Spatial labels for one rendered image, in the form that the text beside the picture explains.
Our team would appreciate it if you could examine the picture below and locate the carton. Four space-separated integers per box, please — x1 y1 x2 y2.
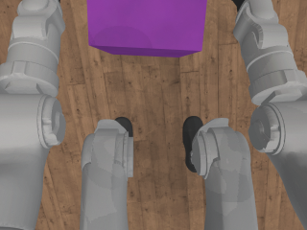
86 0 207 58

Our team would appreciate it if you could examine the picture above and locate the right robot upper arm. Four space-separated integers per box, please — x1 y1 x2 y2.
248 100 307 230

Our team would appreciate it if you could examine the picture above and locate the left robot upper arm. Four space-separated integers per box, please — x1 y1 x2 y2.
0 93 66 230

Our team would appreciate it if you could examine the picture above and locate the left robot shin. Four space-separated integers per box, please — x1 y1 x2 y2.
81 119 126 171

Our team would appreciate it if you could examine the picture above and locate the robot right forearm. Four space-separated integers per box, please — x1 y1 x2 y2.
233 0 307 106

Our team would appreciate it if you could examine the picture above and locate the right robot hand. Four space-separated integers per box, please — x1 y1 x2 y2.
231 0 245 12

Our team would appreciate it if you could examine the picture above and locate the robot right foot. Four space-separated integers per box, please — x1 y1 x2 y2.
182 116 203 173

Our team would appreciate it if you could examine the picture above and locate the robot left forearm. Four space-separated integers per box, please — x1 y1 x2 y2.
0 0 66 98

